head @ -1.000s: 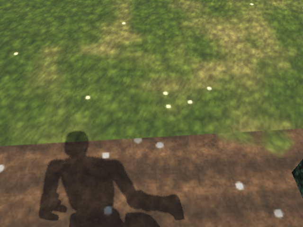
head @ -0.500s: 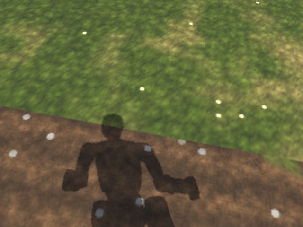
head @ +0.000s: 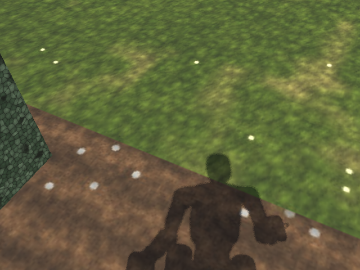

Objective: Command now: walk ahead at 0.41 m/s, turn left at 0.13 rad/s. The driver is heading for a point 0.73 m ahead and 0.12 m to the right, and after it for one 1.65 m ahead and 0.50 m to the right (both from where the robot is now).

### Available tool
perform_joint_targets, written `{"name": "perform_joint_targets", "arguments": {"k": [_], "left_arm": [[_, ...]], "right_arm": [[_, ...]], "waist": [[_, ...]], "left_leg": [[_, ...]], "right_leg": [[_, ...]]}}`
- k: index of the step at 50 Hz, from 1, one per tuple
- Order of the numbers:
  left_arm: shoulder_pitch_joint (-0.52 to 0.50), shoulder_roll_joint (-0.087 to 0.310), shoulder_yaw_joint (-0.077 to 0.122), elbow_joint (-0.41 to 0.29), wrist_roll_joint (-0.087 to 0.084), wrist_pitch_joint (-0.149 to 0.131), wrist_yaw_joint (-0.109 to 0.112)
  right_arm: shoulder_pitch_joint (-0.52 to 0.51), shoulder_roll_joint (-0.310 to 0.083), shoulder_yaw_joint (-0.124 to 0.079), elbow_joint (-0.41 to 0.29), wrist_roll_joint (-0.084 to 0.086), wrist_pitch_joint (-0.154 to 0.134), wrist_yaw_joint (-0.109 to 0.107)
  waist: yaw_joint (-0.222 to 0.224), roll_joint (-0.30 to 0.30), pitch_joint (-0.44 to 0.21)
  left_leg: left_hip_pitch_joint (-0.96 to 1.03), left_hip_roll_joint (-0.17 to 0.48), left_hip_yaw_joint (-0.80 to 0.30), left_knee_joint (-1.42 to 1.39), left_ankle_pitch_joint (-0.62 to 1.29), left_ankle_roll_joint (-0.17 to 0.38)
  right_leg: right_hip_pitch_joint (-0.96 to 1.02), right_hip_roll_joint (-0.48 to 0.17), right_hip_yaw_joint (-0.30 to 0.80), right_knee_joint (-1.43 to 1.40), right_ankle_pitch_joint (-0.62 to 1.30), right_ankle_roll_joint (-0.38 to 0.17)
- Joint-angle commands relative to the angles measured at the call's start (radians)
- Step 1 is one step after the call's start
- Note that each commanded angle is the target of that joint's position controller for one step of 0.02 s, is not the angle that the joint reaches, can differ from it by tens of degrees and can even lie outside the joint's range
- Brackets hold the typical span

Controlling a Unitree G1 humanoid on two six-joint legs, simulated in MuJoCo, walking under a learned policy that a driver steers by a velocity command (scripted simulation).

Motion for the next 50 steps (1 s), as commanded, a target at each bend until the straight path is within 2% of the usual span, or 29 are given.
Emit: {"name": "perform_joint_targets", "arguments": {"k": [1, 3, 4, 5, 6, 7, 8, 9, 10, 11, 16, 19, 22, 25, 27, 28, 29, 30, 31, 33, 34, 37, 39, 41, 42, 43, 44, 46, 50], "left_arm": [[-0.005, 0.219, 0.050, -0.053, -0.013, -0.010, -0.008], [-0.019, 0.220, 0.048, -0.051, -0.020, -0.001, -0.011], [-0.019, 0.206, 0.042, -0.052, -0.017, 0.001, -0.011], [-0.023, 0.164, 0.026, -0.055, -0.008, -0.002, -0.013], [-0.033, 0.076, -0.004, -0.102, 0.017, -0.013, -0.014], [-0.007, 0.068, -0.007, -0.128, 0.001, -0.036, -0.007], [-0.049, 0.174, 0.022, -0.125, -0.022, -0.044, -0.009], [-0.088, 0.188, 0.027, -0.129, -0.028, -0.048, -0.016], [-0.105, 0.167, 0.025, -0.122, -0.015, -0.048, -0.017], [-0.114, 0.155, 0.026, -0.123, -0.002, -0.045, -0.020], [-0.126, 0.099, 0.016, -0.134, 0.022, -0.020, -0.024], [-0.248, 0.052, -0.006, -0.172, 0.024, -0.029, -0.034], [-0.306, 0.073, -0.001, -0.193, 0.018, -0.032, -0.050], [-0.271, 0.122, 0.016, -0.190, 0.029, -0.034, -0.056], [-0.152, 0.163, 0.035, -0.154, 0.043, -0.039, -0.047], [-0.098, 0.226, 0.044, -0.157, 0.058, -0.038, -0.037], [-0.084, 0.189, 0.027, -0.158, 0.068, -0.024, -0.030], [-0.071, 0.113, 0.009, -0.154, 0.038, -0.010, -0.033], [-0.146, 0.111, 0.005, -0.160, 0.016, -0.002, -0.037], [-0.263, 0.090, -0.003, -0.168, 0.020, 0.011, -0.037], [-0.304, 0.098, 0.000, -0.167, 0.031, 0.017, -0.035], [-0.332, 0.109, 0.008, -0.158, 0.047, 0.030, -0.027], [-0.338, 0.114, 0.009, -0.146, 0.035, 0.034, -0.018], [-0.330, 0.090, -0.001, -0.128, 0.028, 0.039, -0.014], [-0.307, 0.067, -0.010, -0.111, 0.033, 0.039, -0.015], [-0.284, 0.072, -0.008, -0.107, 0.039, 0.041, -0.016], [-0.284, 0.080, -0.003, -0.107, 0.036, 0.043, -0.013], [-0.278, 0.068, -0.004, -0.094, 0.034, 0.041, -0.005], [-0.250, 0.068, -0.001, -0.058, 0.031, 0.041, 0.002]], "right_arm": [[-0.159, -0.066, -0.007, -0.121, 0.013, -0.034, 0.013], [-0.088, -0.085, -0.015, -0.104, 0.017, -0.036, 0.015], [-0.007, -0.110, -0.029, -0.077, 0.016, -0.034, 0.009], [0.126, -0.154, -0.051, -0.045, 0.015, -0.033, -0.001], [0.288, -0.240, -0.069, -0.027, -0.010, -0.027, -0.014], [0.336, -0.280, -0.076, -0.011, -0.012, -0.026, -0.002], [0.272, -0.188, -0.048, -0.015, -0.010, -0.034, 0.006], [0.210, -0.144, -0.032, -0.023, -0.009, -0.037, 0.009], [0.156, -0.123, -0.024, -0.032, -0.014, -0.037, 0.011], [0.123, -0.107, -0.019, -0.035, -0.018, -0.037, 0.014], [0.079, -0.113, -0.019, -0.013, -0.020, -0.047, 0.001], [0.108, -0.126, -0.019, 0.015, -0.018, -0.034, -0.015], [0.159, -0.149, -0.022, 0.053, -0.011, -0.026, -0.023], [0.139, -0.154, -0.025, 0.071, -0.004, -0.014, -0.027], [0.135, -0.141, -0.021, 0.075, -0.007, -0.004, -0.028], [0.194, -0.105, -0.006, 0.061, -0.033, -0.009, -0.027], [0.349, -0.013, 0.026, 0.088, -0.035, -0.008, -0.018], [0.326, -0.087, 0.011, 0.113, -0.019, 0.003, -0.011], [0.252, -0.136, -0.006, 0.093, -0.001, 0.017, -0.012], [0.165, -0.115, -0.009, 0.080, -0.005, 0.056, -0.032], [0.167, -0.100, -0.008, 0.079, -0.009, 0.075, -0.040], [0.202, -0.055, 0.003, 0.109, -0.021, 0.088, -0.053], [0.207, -0.052, 0.001, 0.126, -0.024, 0.084, -0.049], [0.193, -0.045, 0.002, 0.132, -0.042, 0.080, -0.042], [0.166, -0.055, 0.003, 0.115, -0.054, 0.077, -0.043], [0.128, -0.109, -0.006, 0.097, -0.050, 0.075, -0.050], [0.106, -0.124, -0.012, 0.111, -0.039, 0.069, -0.051], [0.064, -0.065, 0.004, 0.112, -0.043, 0.043, -0.049], [0.092, -0.061, 0.007, 0.132, -0.029, 0.012, -0.045]], "waist": [[0.010, -0.181, 0.099], [-0.050, -0.173, 0.083], [-0.096, -0.153, 0.041], [-0.164, -0.107, -0.046], [-0.219, 0.100, -0.207], [-0.200, 0.299, -0.255], [-0.192, 0.185, -0.135], [-0.166, 0.151, -0.041], [-0.145, 0.091, 0.000], [-0.124, 0.081, 0.036], [-0.063, 0.048, 0.047], [-0.103, 0.052, 0.046], [-0.119, 0.055, 0.022], [-0.079, 0.059, -0.006], [-0.017, 0.015, -0.082], [-0.031, -0.096, -0.210], [-0.077, -0.270, -0.360], [-0.047, -0.203, -0.401], [-0.053, -0.139, -0.276], [-0.086, -0.068, -0.113], [-0.113, -0.109, -0.075], [-0.122, -0.163, -0.079], [-0.129, -0.142, -0.096], [-0.135, -0.127, -0.075], [-0.128, -0.104, -0.036], [-0.092, -0.039, 0.023], [-0.071, 0.049, 0.058], [-0.059, 0.094, 0.059], [-0.070, 0.037, 0.028]], "left_leg": [[0.048, -0.026, 0.052, -0.115, -0.013, 0.025], [0.179, -0.037, 0.058, -0.199, 0.014, 0.063], [0.319, -0.058, 0.070, -0.230, 0.013, 0.085], [0.516, -0.024, 0.024, -0.246, 0.006, 0.116], [0.817, 0.220, -0.300, -0.273, -0.099, 0.206], [0.861, 0.354, -0.667, -0.415, -0.297, 0.320], [0.768, 0.327, -0.610, -0.440, -0.374, 0.304], [0.672, 0.283, -0.483, -0.451, -0.328, 0.275], [0.594, 0.234, -0.395, -0.473, -0.238, 0.262], [0.528, 0.202, -0.329, -0.497, -0.127, 0.258], [0.395, 0.136, -0.082, -0.501, 0.561, 0.259], [0.344, 0.082, 0.009, -0.486, 0.608, 0.219], [0.405, 0.117, -0.019, -0.457, 0.560, 0.209], [0.492, 0.150, -0.057, -0.355, 0.569, 0.186], [0.491, 0.077, -0.030, -0.148, 0.624, 0.139], [0.354, 0.006, -0.006, 0.056, 0.379, 0.090], [0.120, -0.094, -0.018, 0.369, -0.311, 0.019], [0.094, -0.092, -0.111, 0.462, -0.528, 0.000], [0.040, -0.055, -0.112, 0.501, -0.503, -0.011], [0.031, -0.001, -0.076, 0.403, -0.422, -0.024], [0.105, 0.017, -0.066, 0.297, -0.384, -0.029], [0.269, -0.004, -0.013, 0.097, -0.284, -0.029], [0.352, -0.010, 0.006, -0.028, -0.110, -0.008], [0.431, -0.020, 0.023, -0.127, -0.016, 0.021], [0.423, 0.015, -0.021, -0.185, -0.010, 0.043], [0.327, 0.062, -0.078, -0.251, -0.142, 0.073], [0.174, 0.047, -0.081, -0.283, -0.334, 0.092], [0.104, 0.041, -0.079, -0.330, -0.336, 0.063], [0.189, 0.027, -0.059, -0.280, -0.136, 0.044]], "right_leg": [[-0.098, -0.227, 0.174, -0.115, -0.014, -0.193], [-0.116, -0.239, 0.167, -0.065, 0.039, -0.171], [-0.148, -0.215, 0.137, 0.018, 0.161, -0.150], [-0.211, -0.155, 0.065, 0.212, 0.256, -0.111], [-0.462, -0.058, -0.035, 0.588, 0.077, -0.038], [-0.678, 0.035, 0.000, 0.818, -0.307, -0.016], [-0.764, -0.033, 0.052, 0.933, -0.262, -0.026], [-0.781, -0.074, 0.036, 0.934, -0.164, -0.045], [-0.761, -0.100, 0.022, 0.906, -0.083, -0.044], [-0.739, -0.121, 0.020, 0.867, -0.025, -0.036], [-0.636, -0.100, -0.029, 0.710, 0.113, 0.031], [-0.513, -0.050, -0.066, 0.428, 0.309, 0.026], [-0.451, -0.016, -0.047, 0.305, 0.400, 0.001], [-0.410, -0.005, -0.019, 0.252, 0.325, -0.047], [-0.209, 0.015, -0.045, 0.157, 0.487, -0.087], [0.049, -0.130, 0.084, 0.250, 0.918, -0.153], [0.300, -0.365, 0.363, 0.255, 1.074, -0.352], [0.262, -0.365, 0.438, 0.209, 0.943, -0.372], [0.152, -0.329, 0.371, 0.166, 0.749, -0.332], [-0.084, -0.266, 0.289, 0.070, 0.390, -0.263], [-0.198, -0.230, 0.249, 0.027, 0.253, -0.232], [-0.308, -0.175, 0.167, -0.012, 0.129, -0.218], [-0.333, -0.166, 0.143, -0.009, 0.001, -0.202], [-0.398, -0.131, 0.118, -0.006, -0.213, -0.142], [-0.425, -0.104, 0.107, 0.003, -0.304, -0.091], [-0.410, -0.056, 0.067, 0.037, -0.319, -0.046], [-0.305, -0.013, 0.012, 0.084, -0.219, -0.020], [-0.191, -0.010, 0.000, 0.161, -0.069, -0.024], [-0.188, -0.014, 0.000, 0.186, 0.064, -0.046]]}}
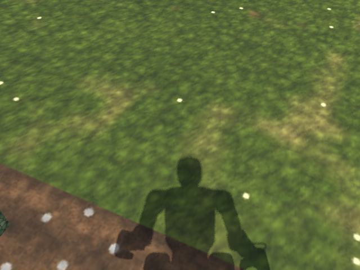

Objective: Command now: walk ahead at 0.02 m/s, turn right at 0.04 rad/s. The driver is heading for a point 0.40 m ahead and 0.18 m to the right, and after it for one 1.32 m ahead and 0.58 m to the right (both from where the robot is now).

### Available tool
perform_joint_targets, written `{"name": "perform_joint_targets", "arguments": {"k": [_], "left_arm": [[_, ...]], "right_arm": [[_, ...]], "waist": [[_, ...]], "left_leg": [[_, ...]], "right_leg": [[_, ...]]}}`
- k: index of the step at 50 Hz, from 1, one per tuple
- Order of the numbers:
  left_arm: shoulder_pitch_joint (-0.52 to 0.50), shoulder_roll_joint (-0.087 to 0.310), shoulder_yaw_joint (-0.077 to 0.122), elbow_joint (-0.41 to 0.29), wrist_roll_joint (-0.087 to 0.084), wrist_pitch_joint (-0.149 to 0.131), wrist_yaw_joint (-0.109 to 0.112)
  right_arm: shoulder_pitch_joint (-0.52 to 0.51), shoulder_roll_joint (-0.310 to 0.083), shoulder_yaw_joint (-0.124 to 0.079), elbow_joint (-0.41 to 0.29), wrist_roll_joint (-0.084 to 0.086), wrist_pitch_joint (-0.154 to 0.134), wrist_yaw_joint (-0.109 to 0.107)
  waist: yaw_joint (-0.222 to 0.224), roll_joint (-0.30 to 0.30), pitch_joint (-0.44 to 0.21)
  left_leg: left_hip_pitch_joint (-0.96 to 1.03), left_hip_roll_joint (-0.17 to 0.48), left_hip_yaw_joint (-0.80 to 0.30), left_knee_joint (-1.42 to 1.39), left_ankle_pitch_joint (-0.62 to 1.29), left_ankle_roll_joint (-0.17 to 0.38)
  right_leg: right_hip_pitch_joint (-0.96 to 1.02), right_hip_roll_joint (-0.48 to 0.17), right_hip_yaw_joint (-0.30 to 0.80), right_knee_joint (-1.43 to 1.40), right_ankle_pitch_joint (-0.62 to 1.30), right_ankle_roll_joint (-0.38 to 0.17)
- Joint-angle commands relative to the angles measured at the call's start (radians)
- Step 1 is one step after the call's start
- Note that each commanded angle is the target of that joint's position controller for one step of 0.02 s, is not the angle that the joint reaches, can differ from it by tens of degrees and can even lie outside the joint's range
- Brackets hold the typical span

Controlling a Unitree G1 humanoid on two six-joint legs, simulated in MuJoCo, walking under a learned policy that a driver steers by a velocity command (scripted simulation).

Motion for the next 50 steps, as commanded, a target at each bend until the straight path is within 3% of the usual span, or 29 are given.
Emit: {"name": "perform_joint_targets", "arguments": {"k": [1, 3, 6, 10, 12, 13, 14, 15, 16, 17, 18, 19, 20, 22, 24, 27, 30, 31, 32, 33, 34, 35, 36, 37, 39, 45, 47, 50], "left_arm": [[-0.032, 0.105, 0.027, -0.043, -0.007, -0.013, 0.005], [-0.064, 0.132, 0.038, -0.056, -0.020, -0.011, 0.004], [-0.074, 0.133, 0.049, -0.073, -0.031, 0.000, 0.003], [-0.044, 0.118, 0.060, -0.092, -0.027, 0.020, -0.008], [-0.023, 0.117, 0.065, -0.098, -0.028, 0.026, -0.017], [-0.010, 0.130, 0.071, -0.098, -0.029, 0.028, -0.020], [0.002, 0.185, 0.089, -0.101, -0.028, 0.027, -0.016], [0.058, 0.245, 0.106, -0.100, -0.022, 0.024, -0.011], [0.152, 0.264, 0.105, -0.090, -0.003, 0.011, -0.013], [0.125, 0.253, 0.094, -0.105, 0.000, -0.010, -0.015], [0.054, 0.239, 0.091, -0.131, -0.012, -0.021, -0.011], [0.022, 0.230, 0.091, -0.137, -0.033, -0.021, -0.004], [0.000, 0.210, 0.085, -0.140, -0.046, -0.015, 0.005], [-0.007, 0.205, 0.082, -0.150, -0.039, 0.001, 0.018], [0.005, 0.211, 0.086, -0.155, -0.035, 0.004, 0.031], [0.005, 0.230, 0.095, -0.169, -0.040, 0.007, 0.032], [-0.027, 0.209, 0.089, -0.191, -0.047, 0.021, 0.030], [-0.032, 0.180, 0.080, -0.200, -0.046, 0.020, 0.029], [-0.027, 0.104, 0.060, -0.208, -0.045, 0.015, 0.025], [-0.036, 0.079, 0.056, -0.253, -0.053, -0.002, 0.018], [-0.053, 0.149, 0.069, -0.269, -0.050, -0.016, 0.012], [-0.026, 0.187, 0.081, -0.246, -0.046, -0.019, 0.006], [0.009, 0.188, 0.086, -0.219, -0.039, -0.018, 0.002], [0.013, 0.178, 0.086, -0.213, -0.032, -0.020, -0.003], [-0.011, 0.140, 0.078, -0.222, -0.033, -0.023, -0.014], [-0.121, 0.095, 0.057, -0.286, -0.040, -0.022, -0.039], [-0.170, 0.079, 0.048, -0.308, -0.040, -0.026, -0.054], [-0.200, 0.087, 0.047, -0.329, -0.046, -0.025, -0.071]], "right_arm": [[0.000, -0.134, -0.028, -0.042, 0.009, -0.030, -0.004], [0.016, -0.171, -0.043, -0.046, 0.013, -0.024, -0.017], [0.048, -0.187, -0.059, -0.053, 0.014, -0.007, -0.038], [0.005, -0.193, -0.073, -0.086, 0.017, 0.010, -0.057], [-0.044, -0.191, -0.077, -0.107, 0.021, 0.010, -0.060], [-0.050, -0.194, -0.081, -0.113, 0.021, 0.009, -0.059], [-0.031, -0.185, -0.083, -0.120, 0.013, 0.006, -0.057], [-0.075, -0.155, -0.075, -0.148, 0.007, 0.005, -0.055], [-0.147, -0.117, -0.060, -0.182, 0.006, 0.005, -0.051], [-0.110, -0.119, -0.060, -0.177, 0.018, 0.003, -0.041], [-0.093, -0.131, -0.064, -0.161, 0.027, 0.004, -0.036], [-0.077, -0.151, -0.071, -0.154, 0.022, -0.001, -0.035], [-0.086, -0.165, -0.077, -0.155, 0.015, -0.008, -0.036], [-0.123, -0.143, -0.071, -0.170, 0.018, -0.025, -0.023], [-0.141, -0.128, -0.064, -0.179, 0.026, -0.046, -0.009], [-0.131, -0.127, -0.062, -0.176, 0.033, -0.073, 0.011], [-0.044, -0.137, -0.073, -0.145, 0.045, -0.089, 0.019], [0.018, -0.159, -0.083, -0.126, 0.043, -0.090, 0.014], [0.122, -0.209, -0.094, -0.111, 0.031, -0.090, 0.004], [0.125, -0.292, -0.107, -0.117, -0.005, -0.089, 0.011], [0.043, -0.271, -0.107, -0.136, -0.014, -0.097, 0.013], [-0.011, -0.206, -0.091, -0.154, 0.006, -0.099, 0.006], [-0.033, -0.175, -0.081, -0.163, 0.017, -0.098, 0.002], [-0.031, -0.168, -0.077, -0.162, 0.018, -0.097, -0.001], [0.004, -0.162, -0.071, -0.151, 0.007, -0.105, -0.001], [0.063, -0.191, -0.077, -0.131, 0.010, -0.098, 0.008], [0.086, -0.214, -0.083, -0.118, 0.021, -0.094, 0.010], [0.107, -0.237, -0.092, -0.099, 0.040, -0.083, 0.017]], "waist": [[-0.003, 0.068, -0.010], [-0.023, 0.060, -0.023], [-0.041, 0.077, -0.040], [-0.028, 0.150, -0.058], [-0.010, 0.148, -0.049], [-0.004, 0.109, -0.050], [-0.016, -0.009, -0.067], [0.015, -0.178, -0.097], [0.075, -0.260, -0.159], [0.051, -0.159, -0.197], [0.021, -0.071, -0.169], [0.000, -0.014, -0.156], [-0.008, -0.026, -0.148], [0.003, -0.108, -0.104], [0.007, -0.130, -0.090], [0.000, -0.138, -0.084], [-0.065, -0.119, -0.055], [-0.093, -0.086, -0.059], [-0.117, 0.054, -0.096], [-0.091, 0.241, -0.050], [-0.052, 0.243, 0.040], [-0.035, 0.206, 0.068], [-0.025, 0.172, 0.057], [-0.029, 0.155, 0.051], [-0.048, 0.130, 0.048], [-0.091, 0.127, 0.073], [-0.109, 0.123, 0.092], [-0.105, 0.115, 0.115]], "left_leg": [[-0.064, 0.044, -0.049, -0.139, 0.047, 0.033], [-0.010, 0.048, -0.038, -0.104, 0.130, 0.048], [0.044, 0.106, -0.065, -0.089, 0.268, 0.093], [0.079, 0.248, -0.131, -0.087, 0.427, 0.170], [0.042, 0.261, -0.108, -0.061, 0.420, 0.163], [0.005, 0.229, -0.062, -0.022, 0.373, 0.132], [-0.048, 0.145, 0.029, 0.087, 0.286, 0.073], [-0.207, -0.013, 0.123, 0.314, 0.082, -0.020], [-0.376, -0.096, 0.014, 0.540, -0.373, -0.037], [-0.406, -0.063, -0.090, 0.675, -0.379, -0.026], [-0.414, -0.044, -0.097, 0.708, -0.316, -0.022], [-0.412, -0.019, -0.097, 0.639, -0.231, -0.018], [-0.385, 0.006, -0.089, 0.544, -0.160, -0.015], [-0.326, -0.019, -0.045, 0.398, -0.105, -0.025], [-0.257, -0.038, -0.042, 0.251, -0.100, -0.027], [-0.122, -0.068, -0.025, 0.075, -0.075, -0.015], [0.087, -0.066, -0.001, -0.150, 0.100, 0.017], [0.218, -0.017, -0.018, -0.183, 0.098, 0.036], [0.354, 0.171, -0.208, -0.248, -0.080, 0.087], [0.322, 0.364, -0.563, -0.377, -0.379, 0.196], [0.235, 0.407, -0.624, -0.410, -0.492, 0.245], [0.225, 0.355, -0.525, -0.414, -0.442, 0.222], [0.234, 0.304, -0.420, -0.410, -0.336, 0.185], [0.228, 0.275, -0.335, -0.412, -0.226, 0.165], [0.195, 0.241, -0.189, -0.424, -0.036, 0.156], [0.176, 0.223, 0.037, -0.432, 0.177, 0.167], [0.182, 0.239, 0.078, -0.436, 0.191, 0.163], [0.230, 0.267, 0.122, -0.413, 0.252, 0.152]], "right_leg": [[0.068, -0.044, 0.064, -0.045, 0.020, -0.029], [0.014, -0.034, 0.064, 0.004, 0.120, -0.037], [-0.066, -0.010, 0.060, 0.094, 0.178, -0.037], [-0.136, -0.005, 0.032, 0.206, 0.016, -0.030], [-0.105, -0.013, 0.025, 0.194, -0.051, -0.050], [-0.052, -0.016, 0.040, 0.143, 0.037, -0.066], [0.020, -0.061, 0.147, 0.072, 0.246, -0.100], [0.148, -0.177, 0.415, -0.060, 0.371, -0.214], [0.297, -0.301, 0.655, -0.163, 0.417, -0.330], [0.318, -0.324, 0.648, -0.156, 0.380, -0.333], [0.274, -0.298, 0.569, -0.138, 0.365, -0.300], [0.232, -0.256, 0.515, -0.160, 0.171, -0.259], [0.199, -0.214, 0.485, -0.196, -0.066, -0.223], [0.132, -0.158, 0.479, -0.271, -0.304, -0.212], [0.109, -0.145, 0.474, -0.286, -0.318, -0.215], [0.042, -0.133, 0.489, -0.281, -0.346, -0.212], [-0.091, -0.080, 0.495, -0.240, -0.421, -0.164], [-0.197, -0.041, 0.459, -0.162, -0.444, -0.118], [-0.340, 0.037, 0.336, 0.113, -0.462, -0.051], [-0.525, 0.118, 0.206, 0.337, -0.405, -0.033], [-0.600, 0.006, 0.203, 0.479, -0.329, -0.028], [-0.616, -0.016, 0.193, 0.533, -0.249, -0.016], [-0.598, -0.028, 0.176, 0.564, -0.187, 0.001], [-0.587, -0.039, 0.162, 0.592, -0.129, 0.014], [-0.562, -0.055, 0.133, 0.642, -0.026, 0.032], [-0.490, -0.088, 0.062, 0.395, 0.135, 0.059], [-0.442, -0.092, 0.022, 0.293, 0.140, 0.042], [-0.378, -0.082, -0.023, 0.185, 0.066, -0.009]]}}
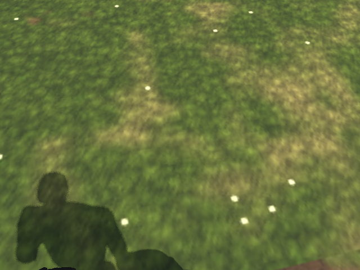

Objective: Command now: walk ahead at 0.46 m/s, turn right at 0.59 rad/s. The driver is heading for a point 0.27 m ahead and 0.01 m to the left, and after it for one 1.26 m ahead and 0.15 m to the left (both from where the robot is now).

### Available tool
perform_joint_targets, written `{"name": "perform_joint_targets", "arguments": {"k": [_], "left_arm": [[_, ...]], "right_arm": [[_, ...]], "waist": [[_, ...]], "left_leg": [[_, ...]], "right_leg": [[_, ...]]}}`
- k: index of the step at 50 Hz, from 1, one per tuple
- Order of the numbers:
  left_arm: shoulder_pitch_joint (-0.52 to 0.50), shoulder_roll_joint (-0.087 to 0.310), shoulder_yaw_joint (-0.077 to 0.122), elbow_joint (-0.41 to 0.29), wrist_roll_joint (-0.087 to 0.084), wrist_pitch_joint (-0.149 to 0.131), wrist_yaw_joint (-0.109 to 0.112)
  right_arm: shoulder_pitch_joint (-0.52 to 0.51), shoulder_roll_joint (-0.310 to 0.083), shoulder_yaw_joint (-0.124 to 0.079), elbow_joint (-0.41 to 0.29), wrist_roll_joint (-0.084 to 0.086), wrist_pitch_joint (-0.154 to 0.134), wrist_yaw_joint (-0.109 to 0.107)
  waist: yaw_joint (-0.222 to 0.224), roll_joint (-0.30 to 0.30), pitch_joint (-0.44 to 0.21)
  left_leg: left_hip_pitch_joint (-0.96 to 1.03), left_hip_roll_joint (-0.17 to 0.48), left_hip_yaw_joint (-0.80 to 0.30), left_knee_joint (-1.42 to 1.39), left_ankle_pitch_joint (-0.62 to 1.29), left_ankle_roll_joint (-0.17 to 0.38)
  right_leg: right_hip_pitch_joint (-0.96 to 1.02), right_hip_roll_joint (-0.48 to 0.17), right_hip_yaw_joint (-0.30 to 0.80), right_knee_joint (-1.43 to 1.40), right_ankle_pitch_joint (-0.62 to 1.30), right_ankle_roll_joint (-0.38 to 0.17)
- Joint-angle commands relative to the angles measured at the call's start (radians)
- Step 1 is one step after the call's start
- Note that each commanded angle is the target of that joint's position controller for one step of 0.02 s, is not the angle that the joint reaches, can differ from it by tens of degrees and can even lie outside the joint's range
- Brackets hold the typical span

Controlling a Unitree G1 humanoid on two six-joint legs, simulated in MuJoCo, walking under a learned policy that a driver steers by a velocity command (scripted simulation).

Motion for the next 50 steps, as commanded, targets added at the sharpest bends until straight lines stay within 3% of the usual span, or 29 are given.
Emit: {"name": "perform_joint_targets", "arguments": {"k": [1, 3, 4, 5, 6, 7, 8, 10, 12, 17, 19, 22, 25, 27, 28, 29, 30, 31, 33, 34, 35, 37, 41, 44, 45, 46, 47, 48, 50], "left_arm": [[-0.165, 0.052, 0.006, -0.129, -0.002, -0.021, -0.018], [-0.044, 0.109, 0.037, -0.111, 0.002, -0.015, -0.015], [0.137, 0.163, 0.070, -0.061, -0.002, -0.010, -0.005], [0.316, 0.231, 0.102, -0.021, -0.008, 0.002, 0.015], [0.287, 0.359, 0.109, -0.027, -0.013, -0.008, 0.023], [0.332, 0.260, 0.081, -0.047, -0.002, -0.024, 0.023], [0.299, 0.196, 0.060, -0.016, 0.009, -0.038, 0.018], [0.160, 0.140, 0.037, -0.025, 0.011, -0.047, 0.020], [0.094, 0.115, 0.026, -0.034, 0.034, -0.055, 0.024], [0.086, 0.129, 0.023, 0.030, 0.026, -0.069, 0.046], [0.110, 0.127, 0.020, 0.053, 0.023, -0.059, 0.057], [0.176, 0.144, 0.021, 0.095, 0.018, -0.047, 0.066], [0.172, 0.139, 0.019, 0.116, 0.020, -0.033, 0.067], [0.145, 0.132, 0.017, 0.119, 0.019, -0.024, 0.067], [0.161, 0.120, 0.012, 0.114, 0.028, -0.024, 0.067], [0.281, 0.073, -0.004, 0.115, 0.043, -0.033, 0.062], [0.347, 0.052, -0.017, 0.154, 0.032, -0.027, 0.058], [0.305, 0.136, 0.002, 0.148, 0.016, -0.015, 0.052], [0.173, 0.145, 0.012, 0.107, 0.010, 0.017, 0.057], [0.145, 0.143, 0.017, 0.092, 0.016, 0.031, 0.062], [0.148, 0.124, 0.013, 0.088, 0.017, 0.035, 0.064], [0.192, 0.088, 0.004, 0.114, 0.025, 0.022, 0.070], [0.188, 0.085, 0.006, 0.129, 0.030, -0.015, 0.068], [0.265, 0.089, 0.013, 0.155, 0.034, -0.033, 0.069], [0.363, 0.140, 0.027, 0.174, 0.041, -0.037, 0.079], [0.353, 0.216, 0.045, 0.166, 0.041, -0.036, 0.085], [0.269, 0.246, 0.053, 0.137, 0.062, -0.047, 0.085], [0.187, 0.186, 0.040, 0.114, 0.045, -0.062, 0.092], [0.150, 0.132, 0.025, 0.109, 0.020, -0.076, 0.090]], "right_arm": [[-0.023, -0.208, -0.053, -0.046, 0.019, -0.001, 0.003], [-0.030, -0.241, -0.062, -0.044, 0.025, 0.011, 0.001], [-0.033, -0.232, -0.055, -0.049, 0.026, 0.014, -0.004], [-0.023, -0.199, -0.039, -0.074, 0.008, 0.006, -0.008], [0.063, -0.036, 0.016, -0.150, -0.033, -0.019, 0.004], [-0.041, -0.126, 0.003, -0.147, 0.011, -0.057, 0.012], [-0.129, -0.176, -0.012, -0.171, 0.048, -0.068, 0.015], [-0.149, -0.159, -0.007, -0.158, 0.007, -0.072, 0.002], [-0.096, -0.149, -0.010, -0.142, -0.001, -0.048, 0.010], [-0.167, -0.091, 0.007, -0.152, -0.029, -0.021, 0.010], [-0.242, -0.059, 0.020, -0.163, -0.028, -0.030, 0.022], [-0.322, -0.067, 0.020, -0.183, -0.012, -0.039, 0.043], [-0.313, -0.108, 0.004, -0.186, -0.023, -0.041, 0.054], [-0.224, -0.129, -0.008, -0.161, -0.035, -0.045, 0.051], [-0.173, -0.167, -0.017, -0.154, -0.044, -0.050, 0.044], [-0.140, -0.208, -0.017, -0.167, -0.066, -0.046, 0.037], [-0.094, -0.110, 0.004, -0.147, -0.053, -0.027, 0.033], [-0.091, -0.073, 0.021, -0.146, -0.024, -0.011, 0.038], [-0.163, -0.138, 0.000, -0.139, 0.007, 0.021, 0.040], [-0.207, -0.154, -0.005, -0.147, 0.007, 0.031, 0.033], [-0.252, -0.168, -0.010, -0.158, 0.000, 0.041, 0.026], [-0.291, -0.170, -0.016, -0.176, -0.010, 0.047, 0.016], [-0.268, -0.175, -0.032, -0.176, 0.021, 0.050, 0.001], [-0.280, -0.144, -0.029, -0.189, 0.024, 0.066, -0.005], [-0.325, -0.087, -0.014, -0.216, 0.020, 0.064, -0.001], [-0.317, 0.001, 0.005, -0.241, 0.026, 0.053, 0.007], [-0.308, -0.076, -0.013, -0.259, 0.024, 0.038, 0.010], [-0.256, -0.117, -0.026, -0.234, 0.022, 0.034, 0.017], [-0.205, -0.124, -0.035, -0.196, 0.003, 0.037, 0.022]], "waist": [[0.011, 0.137, 0.119], [0.101, 0.166, 0.013], [0.199, 0.144, -0.097], [0.277, 0.062, -0.201], [0.142, -0.254, -0.329], [0.230, -0.135, -0.443], [0.232, -0.094, -0.272], [0.145, 0.009, -0.117], [0.081, -0.033, -0.082], [0.066, -0.002, -0.003], [0.105, -0.013, -0.011], [0.147, -0.024, -0.028], [0.128, -0.042, -0.037], [0.071, -0.034, -0.069], [0.056, 0.022, -0.134], [0.100, 0.158, -0.276], [0.072, 0.302, -0.413], [0.053, 0.195, -0.403], [0.063, 0.087, -0.193], [0.083, 0.101, -0.130], [0.111, 0.152, -0.080], [0.138, 0.196, -0.065], [0.143, 0.182, -0.109], [0.199, 0.153, -0.094], [0.242, 0.059, -0.075], [0.215, -0.195, -0.053], [0.177, -0.197, 0.016], [0.125, -0.150, 0.048], [0.110, -0.109, 0.041]], "left_leg": [[-0.060, 0.248, -0.057, -0.055, 0.413, 0.168], [-0.045, 0.238, 0.003, 0.172, 0.888, 0.143], [-0.118, 0.204, 0.044, 0.395, 0.995, 0.115], [-0.383, 0.173, 0.036, 0.693, 0.725, 0.070], [-0.799, -0.024, -0.059, 1.066, -0.225, 0.009], [-0.871, -0.036, -0.277, 1.178, -0.219, 0.025], [-0.949, 0.009, -0.261, 1.170, -0.115, 0.047], [-0.843, 0.091, -0.247, 1.016, 0.028, 0.060], [-0.727, 0.118, -0.251, 0.959, 0.087, 0.054], [-0.675, 0.069, -0.184, 0.684, 0.264, -0.003], [-0.611, 0.028, -0.159, 0.493, 0.433, 0.008], [-0.569, -0.010, -0.169, 0.344, 0.561, 0.030], [-0.570, -0.021, -0.197, 0.278, 0.461, 0.075], [-0.459, -0.048, -0.173, 0.203, 0.469, 0.113], [-0.302, 0.005, -0.212, 0.199, 0.806, 0.143], [0.021, 0.198, -0.404, 0.293, 1.156, 0.275], [0.156, 0.356, -0.602, 0.269, 1.243, 0.423], [0.102, 0.339, -0.633, 0.228, 1.039, 0.414], [-0.101, 0.251, -0.601, 0.087, 0.284, 0.339], [-0.218, 0.228, -0.610, 0.015, -0.033, 0.305], [-0.338, 0.185, -0.585, -0.043, -0.161, 0.270], [-0.478, 0.127, -0.501, -0.094, -0.117, 0.252], [-0.491, 0.107, -0.477, -0.073, -0.124, 0.253], [-0.626, 0.039, -0.455, 0.010, -0.244, 0.175], [-0.784, -0.033, -0.393, 0.187, -0.244, 0.106], [-0.944, -0.144, -0.230, 0.518, -0.168, 0.074], [-0.993, -0.075, -0.317, 0.689, -0.111, 0.088], [-1.021, -0.056, -0.344, 0.762, -0.021, 0.092], [-1.014, -0.034, -0.321, 0.806, 0.092, 0.067]], "right_leg": [[0.033, 0.031, -0.074, -0.105, -0.078, -0.056], [0.256, 0.117, -0.134, -0.144, -0.145, -0.111], [0.516, 0.169, -0.148, -0.196, -0.089, -0.150], [0.853, 0.088, 0.016, -0.188, -0.079, -0.197], [1.135, -0.215, 0.655, -0.321, -0.345, -0.389], [1.142, -0.273, 0.852, -0.485, -0.460, -0.407], [1.037, -0.247, 0.684, -0.493, -0.350, -0.348], [0.725, -0.166, 0.444, -0.486, -0.118, -0.290], [0.564, -0.129, 0.353, -0.542, 0.037, -0.294], [0.428, -0.044, 0.099, -0.545, 0.549, -0.249], [0.431, 0.000, 0.045, -0.529, 0.532, -0.203], [0.510, -0.037, 0.085, -0.510, 0.436, -0.184], [0.619, -0.082, 0.144, -0.413, 0.422, -0.174], [0.647, -0.058, 0.150, -0.277, 0.501, -0.148], [0.607, 0.007, 0.122, -0.143, 0.444, -0.107], [0.390, 0.085, 0.117, 0.092, 0.117, -0.043], [0.270, 0.153, 0.101, 0.344, -0.528, 0.028], [0.232, 0.127, 0.165, 0.408, -0.631, 0.036], [0.106, 0.080, 0.076, 0.421, -0.537, 0.046], [0.114, 0.050, 0.068, 0.349, -0.480, 0.041], [0.176, 0.053, 0.040, 0.250, -0.463, 0.038], [0.335, 0.082, -0.002, 0.110, -0.431, 0.025], [0.461, 0.094, -0.009, -0.127, -0.250, -0.007], [0.638, 0.093, -0.035, -0.312, -0.192, -0.043], [0.751, -0.046, 0.111, -0.429, -0.341, -0.087], [0.762, -0.279, 0.446, -0.570, -0.629, -0.161], [0.631, -0.364, 0.608, -0.632, -0.753, -0.237], [0.634, -0.327, 0.535, -0.632, -0.695, -0.212], [0.676, -0.250, 0.338, -0.626, -0.475, -0.141]]}}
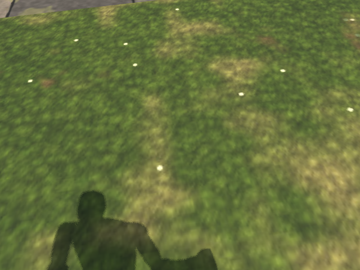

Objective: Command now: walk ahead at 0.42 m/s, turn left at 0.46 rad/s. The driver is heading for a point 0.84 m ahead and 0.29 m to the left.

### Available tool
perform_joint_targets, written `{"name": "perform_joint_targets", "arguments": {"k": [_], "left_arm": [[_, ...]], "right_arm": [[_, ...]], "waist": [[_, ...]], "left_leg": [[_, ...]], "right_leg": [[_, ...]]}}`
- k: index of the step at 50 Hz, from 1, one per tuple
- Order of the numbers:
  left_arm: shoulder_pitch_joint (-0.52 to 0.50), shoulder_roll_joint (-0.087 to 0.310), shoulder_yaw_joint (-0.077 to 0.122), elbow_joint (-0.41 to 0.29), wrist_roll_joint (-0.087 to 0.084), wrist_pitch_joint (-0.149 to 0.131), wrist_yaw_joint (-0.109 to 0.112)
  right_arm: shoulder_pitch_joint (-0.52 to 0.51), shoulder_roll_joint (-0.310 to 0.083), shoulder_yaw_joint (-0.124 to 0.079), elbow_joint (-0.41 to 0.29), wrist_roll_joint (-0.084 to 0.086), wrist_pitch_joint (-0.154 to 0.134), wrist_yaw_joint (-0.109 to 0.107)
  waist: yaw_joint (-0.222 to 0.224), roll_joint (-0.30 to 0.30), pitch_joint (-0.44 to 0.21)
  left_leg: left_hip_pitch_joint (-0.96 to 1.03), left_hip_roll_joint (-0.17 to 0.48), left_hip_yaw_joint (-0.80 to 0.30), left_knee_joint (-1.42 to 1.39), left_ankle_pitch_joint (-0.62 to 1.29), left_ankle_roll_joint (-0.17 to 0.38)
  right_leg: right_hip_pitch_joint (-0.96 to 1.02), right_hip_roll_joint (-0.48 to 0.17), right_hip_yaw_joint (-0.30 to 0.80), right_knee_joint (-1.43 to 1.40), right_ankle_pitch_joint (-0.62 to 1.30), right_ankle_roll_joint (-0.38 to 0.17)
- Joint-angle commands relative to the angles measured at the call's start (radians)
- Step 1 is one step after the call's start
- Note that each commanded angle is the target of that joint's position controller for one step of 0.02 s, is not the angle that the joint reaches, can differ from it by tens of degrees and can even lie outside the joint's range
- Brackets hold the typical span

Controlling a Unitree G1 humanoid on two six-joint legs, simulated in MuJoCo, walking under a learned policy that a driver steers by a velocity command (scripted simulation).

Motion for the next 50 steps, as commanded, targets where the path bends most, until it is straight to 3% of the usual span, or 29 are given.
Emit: {"name": "perform_joint_targets", "arguments": {"k": [1, 3, 7, 10, 13, 15, 16, 17, 18, 19, 20, 21, 22, 23, 25, 27, 29, 33, 36, 39, 41, 42, 43, 44, 45, 46, 47, 48, 50], "left_arm": [[-0.037, 0.126, 0.028, -0.063, -0.010, -0.035, 0.007], [0.001, 0.115, 0.025, -0.048, 0.006, -0.039, 0.005], [0.041, 0.134, 0.029, -0.030, 0.008, -0.026, 0.000], [0.065, 0.167, 0.039, -0.015, -0.003, -0.017, -0.002], [0.077, 0.190, 0.050, 0.002, -0.024, -0.005, -0.011], [0.063, 0.217, 0.060, 0.005, -0.034, 0.002, -0.013], [0.055, 0.234, 0.066, 0.005, -0.037, 0.007, -0.010], [0.046, 0.228, 0.062, 0.000, -0.039, 0.008, -0.007], [0.050, 0.200, 0.050, -0.021, -0.021, -0.003, -0.004], [0.127, 0.039, -0.003, -0.097, 0.020, -0.030, -0.017], [0.018, 0.117, 0.010, -0.106, -0.020, -0.070, -0.025], [-0.084, 0.166, 0.024, -0.141, -0.057, -0.084, -0.028], [-0.095, 0.150, 0.016, -0.146, -0.045, -0.093, -0.021], [-0.088, 0.150, 0.020, -0.133, -0.016, -0.093, -0.015], [-0.045, 0.150, 0.027, -0.128, -0.003, -0.069, -0.019], [-0.046, 0.128, 0.023, -0.125, 0.008, -0.049, -0.022], [-0.127, 0.101, 0.011, -0.151, 0.015, -0.043, -0.022], [-0.285, 0.055, -0.014, -0.174, 0.002, -0.057, -0.046], [-0.344, 0.090, -0.006, -0.196, -0.014, -0.064, -0.059], [-0.335, 0.122, 0.009, -0.207, -0.012, -0.068, -0.065], [-0.216, 0.150, 0.030, -0.181, -0.009, -0.072, -0.059], [-0.077, 0.188, 0.044, -0.161, 0.002, -0.075, -0.053], [0.065, 0.276, 0.069, -0.139, 0.015, -0.071, -0.050], [0.136, 0.233, 0.064, -0.097, -0.011, -0.060, -0.062], [0.089, 0.161, 0.041, -0.106, -0.027, -0.055, -0.060], [0.017, 0.136, 0.030, -0.119, -0.018, -0.046, -0.054], [-0.034, 0.118, 0.020, -0.122, -0.009, -0.041, -0.054], [-0.065, 0.098, 0.012, -0.124, -0.001, -0.042, -0.053], [-0.082, 0.093, 0.010, -0.119, -0.001, -0.047, -0.053]], "right_arm": [[-0.050, -0.084, -0.024, -0.080, -0.017, -0.023, 0.010], [-0.073, -0.052, -0.017, -0.090, -0.009, -0.020, 0.016], [-0.165, -0.020, -0.001, -0.143, 0.000, -0.016, 0.033], [-0.244, 0.002, 0.014, -0.185, 0.002, -0.019, 0.056], [-0.272, -0.009, 0.014, -0.210, 0.006, -0.018, 0.072], [-0.235, -0.040, 0.000, -0.214, 0.000, -0.017, 0.075], [-0.146, -0.072, -0.019, -0.195, -0.002, -0.014, 0.072], [0.028, -0.123, -0.050, -0.148, 0.001, -0.010, 0.061], [0.196, -0.193, -0.083, -0.105, 0.006, 0.004, 0.038], [0.172, -0.323, -0.094, -0.108, 0.011, -0.003, 0.027], [0.217, -0.243, -0.070, -0.132, 0.000, -0.018, 0.029], [0.186, -0.183, -0.051, -0.106, -0.011, -0.033, 0.032], [0.130, -0.158, -0.041, -0.107, -0.005, -0.041, 0.031], [0.054, -0.130, -0.032, -0.118, -0.008, -0.042, 0.030], [-0.017, -0.113, -0.024, -0.140, -0.028, -0.047, 0.025], [-0.021, -0.113, -0.024, -0.123, -0.018, -0.055, 0.017], [0.001, -0.132, -0.029, -0.104, -0.012, -0.056, 0.004], [0.075, -0.135, -0.027, -0.056, -0.004, -0.052, -0.006], [0.129, -0.141, -0.027, -0.020, 0.003, -0.051, -0.004], [0.146, -0.146, -0.030, 0.001, -0.003, -0.041, -0.006], [0.129, -0.134, -0.025, 0.000, -0.005, -0.032, -0.004], [0.124, -0.101, -0.010, -0.012, -0.015, -0.031, -0.004], [0.242, -0.034, 0.014, -0.023, -0.010, -0.042, -0.003], [0.265, -0.034, 0.022, -0.017, 0.003, -0.052, -0.003], [0.160, -0.126, 0.000, -0.029, 0.016, -0.055, -0.002], [0.066, -0.133, 0.000, -0.054, 0.013, -0.056, -0.002], [0.016, -0.120, 0.002, -0.069, -0.004, -0.058, 0.000], [0.014, -0.107, -0.001, -0.068, -0.015, -0.056, 0.001], [0.059, -0.068, 0.005, -0.049, -0.011, -0.049, 0.005]], "waist": [[-0.004, -0.153, 0.115], [0.012, -0.135, 0.113], [0.053, -0.136, 0.146], [0.083, -0.133, 0.175], [0.076, -0.126, 0.196], [0.029, -0.153, 0.150], [-0.032, -0.162, 0.081], [-0.129, -0.136, -0.024], [-0.207, -0.059, -0.121], [-0.085, 0.255, -0.231], [-0.166, 0.140, -0.368], [-0.172, 0.097, -0.207], [-0.129, 0.039, -0.115], [-0.079, -0.001, -0.055], [-0.013, 0.029, -0.017], [0.003, 0.011, 0.015], [-0.015, 0.002, 0.055], [-0.092, 0.030, 0.067], [-0.113, 0.046, 0.086], [-0.095, 0.069, 0.091], [-0.025, 0.070, 0.032], [0.040, 0.040, -0.095], [0.040, -0.165, -0.279], [0.051, -0.328, -0.324], [0.072, -0.197, -0.170], [0.058, -0.120, -0.063], [0.032, -0.081, 0.021], [0.002, -0.088, 0.050], [-0.031, -0.123, 0.049]], "left_leg": [[-0.359, 0.092, -0.053, 0.176, 0.102, -0.026], [-0.327, 0.102, -0.022, 0.195, 0.182, -0.047], [-0.275, 0.130, 0.038, 0.029, 0.269, -0.066], [-0.213, 0.139, 0.093, -0.112, 0.268, -0.047], [-0.158, 0.130, 0.137, -0.205, 0.180, 0.003], [-0.029, 0.075, 0.188, -0.245, 0.095, 0.051], [0.108, 0.026, 0.217, -0.265, 0.076, 0.079], [0.358, -0.023, 0.226, -0.325, 0.144, 0.119], [0.688, 0.047, 0.073, -0.322, 0.167, 0.165], [0.985, 0.346, -0.532, -0.435, -0.048, 0.349], [1.007, 0.410, -0.768, -0.598, -0.170, 0.386], [0.917, 0.379, -0.609, -0.610, -0.067, 0.328], [0.763, 0.336, -0.486, -0.602, 0.034, 0.299], [0.612, 0.293, -0.389, -0.605, 0.143, 0.275], [0.437, 0.257, -0.319, -0.655, 0.276, 0.282], [0.347, 0.236, -0.251, -0.678, 0.359, 0.287], [0.292, 0.200, -0.196, -0.688, 0.383, 0.269], [0.260, 0.156, -0.121, -0.680, 0.280, 0.203], [0.355, 0.208, -0.180, -0.639, 0.225, 0.193], [0.473, 0.261, -0.238, -0.570, 0.300, 0.171], [0.499, 0.216, -0.212, -0.424, 0.541, 0.140], [0.420, 0.161, -0.164, -0.216, 0.536, 0.107], [0.099, 0.028, -0.071, 0.156, 0.243, 0.028], [-0.120, -0.036, -0.075, 0.357, -0.264, -0.003], [-0.223, 0.026, -0.108, 0.433, -0.221, 0.004], [-0.234, 0.075, -0.060, 0.420, -0.138, 0.007], [-0.217, 0.112, -0.032, 0.354, -0.074, 0.005], [-0.168, 0.147, -0.030, 0.288, -0.026, 0.004], [-0.090, 0.164, -0.008, 0.226, 0.010, -0.007]], "right_leg": [[0.207, -0.279, 0.285, -0.318, -0.161, -0.118], [0.191, -0.247, 0.158, -0.322, -0.011, -0.114], [0.183, -0.229, 0.006, -0.322, 0.127, -0.119], [0.195, -0.250, -0.052, -0.320, 0.162, -0.120], [0.249, -0.276, -0.095, -0.284, 0.242, -0.111], [0.274, -0.279, -0.140, -0.166, 0.616, -0.093], [0.272, -0.270, -0.169, -0.026, 0.842, -0.080], [0.203, -0.237, -0.206, 0.186, 0.928, -0.053], [-0.054, -0.205, -0.196, 0.467, 0.676, -0.008], [-0.486, -0.011, -0.120, 0.844, -0.276, 0.057], [-0.566, 0.016, 0.119, 0.963, -0.301, 0.045], [-0.655, -0.027, 0.114, 0.957, -0.197, 0.024], [-0.625, -0.068, 0.108, 0.881, -0.113, 0.009], [-0.552, -0.096, 0.111, 0.796, -0.064, 0.012], [-0.434, -0.115, 0.118, 0.726, -0.016, 0.024], [-0.407, -0.107, 0.096, 0.639, 0.005, 0.054], [-0.414, -0.086, 0.078, 0.500, 0.114, 0.077], [-0.284, -0.023, 0.046, 0.173, 0.424, 0.070], [-0.292, -0.019, 0.074, 0.086, 0.421, 0.040], [-0.291, -0.011, 0.076, 0.046, 0.286, -0.006], [-0.121, 0.025, 0.027, -0.005, 0.232, -0.055], [0.116, -0.056, 0.093, 0.036, 0.272, -0.111], [0.517, -0.277, 0.448, 0.039, 0.171, -0.263], [0.618, -0.373, 0.781, -0.129, -0.093, -0.326], [0.517, -0.347, 0.721, -0.166, -0.246, -0.274], [0.383, -0.310, 0.590, -0.181, -0.203, -0.236], [0.249, -0.269, 0.496, -0.211, -0.101, -0.230], [0.166, -0.234, 0.431, -0.237, -0.018, -0.217], [0.088, -0.191, 0.343, -0.277, 0.086, -0.217]]}}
